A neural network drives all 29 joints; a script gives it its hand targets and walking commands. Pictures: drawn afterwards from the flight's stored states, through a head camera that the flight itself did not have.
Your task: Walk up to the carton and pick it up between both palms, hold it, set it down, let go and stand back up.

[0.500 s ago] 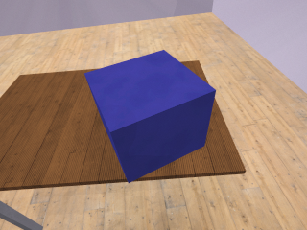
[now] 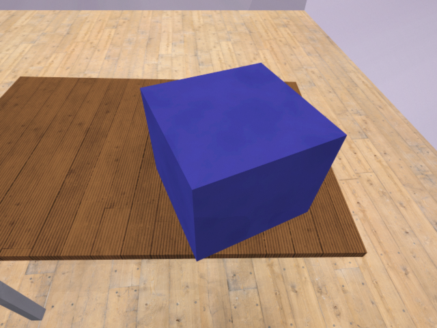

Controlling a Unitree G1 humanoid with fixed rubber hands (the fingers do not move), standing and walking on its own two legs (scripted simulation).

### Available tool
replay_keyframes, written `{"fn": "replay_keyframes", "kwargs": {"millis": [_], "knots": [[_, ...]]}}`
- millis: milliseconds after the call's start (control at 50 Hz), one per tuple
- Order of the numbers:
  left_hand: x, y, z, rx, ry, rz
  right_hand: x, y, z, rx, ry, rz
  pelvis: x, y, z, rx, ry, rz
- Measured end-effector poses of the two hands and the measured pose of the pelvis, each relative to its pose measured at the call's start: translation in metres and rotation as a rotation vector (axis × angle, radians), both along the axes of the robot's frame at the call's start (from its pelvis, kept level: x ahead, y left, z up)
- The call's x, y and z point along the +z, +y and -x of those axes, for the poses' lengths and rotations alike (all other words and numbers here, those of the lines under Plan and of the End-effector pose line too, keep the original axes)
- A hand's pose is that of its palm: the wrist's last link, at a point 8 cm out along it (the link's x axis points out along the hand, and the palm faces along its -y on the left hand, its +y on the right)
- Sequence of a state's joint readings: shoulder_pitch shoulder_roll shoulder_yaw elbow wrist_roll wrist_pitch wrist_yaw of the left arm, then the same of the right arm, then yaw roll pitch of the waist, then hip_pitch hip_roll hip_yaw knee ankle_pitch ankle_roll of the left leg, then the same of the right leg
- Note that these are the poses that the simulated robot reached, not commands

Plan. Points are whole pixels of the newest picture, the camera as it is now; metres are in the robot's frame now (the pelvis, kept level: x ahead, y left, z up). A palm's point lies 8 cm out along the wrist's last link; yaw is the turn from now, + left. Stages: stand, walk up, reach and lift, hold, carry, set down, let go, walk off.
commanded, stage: walk up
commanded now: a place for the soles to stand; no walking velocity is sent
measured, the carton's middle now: (231, 155) +0.48 +0.00 +0.04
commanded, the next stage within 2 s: reach and lift in 0.66 s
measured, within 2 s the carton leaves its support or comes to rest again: neither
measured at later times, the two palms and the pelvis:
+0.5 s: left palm out of the picture +0.10 +0.27 -0.09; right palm out of the picture +0.09 -0.29 -0.08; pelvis +0.00 +0.00 +0.00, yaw +0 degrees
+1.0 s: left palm out of the picture +0.15 +0.24 -0.08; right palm out of the picture +0.12 -0.31 -0.09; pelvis -0.01 -0.02 +0.00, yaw -1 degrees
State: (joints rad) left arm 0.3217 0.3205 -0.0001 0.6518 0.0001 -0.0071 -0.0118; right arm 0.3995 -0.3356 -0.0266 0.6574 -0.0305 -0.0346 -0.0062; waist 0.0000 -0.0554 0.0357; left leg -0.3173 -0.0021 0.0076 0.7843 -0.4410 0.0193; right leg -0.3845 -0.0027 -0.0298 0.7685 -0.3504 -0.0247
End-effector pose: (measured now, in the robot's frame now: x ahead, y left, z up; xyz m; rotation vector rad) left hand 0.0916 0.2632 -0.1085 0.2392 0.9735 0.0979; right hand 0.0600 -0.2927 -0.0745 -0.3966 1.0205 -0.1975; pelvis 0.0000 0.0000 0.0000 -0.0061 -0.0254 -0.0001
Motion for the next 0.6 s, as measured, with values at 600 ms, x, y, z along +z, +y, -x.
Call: {"fn": "replay_keyframes", "kwargs": {"millis": [600], "knots": [[0.018,0.004,-0.01,-0.008,-0.035,-0.054,-0.008,0.006,-0.035,0.031,-0.101,-0.055,0.0,-0.003,0.004,-0.002,-0.005,-0.001]]}}
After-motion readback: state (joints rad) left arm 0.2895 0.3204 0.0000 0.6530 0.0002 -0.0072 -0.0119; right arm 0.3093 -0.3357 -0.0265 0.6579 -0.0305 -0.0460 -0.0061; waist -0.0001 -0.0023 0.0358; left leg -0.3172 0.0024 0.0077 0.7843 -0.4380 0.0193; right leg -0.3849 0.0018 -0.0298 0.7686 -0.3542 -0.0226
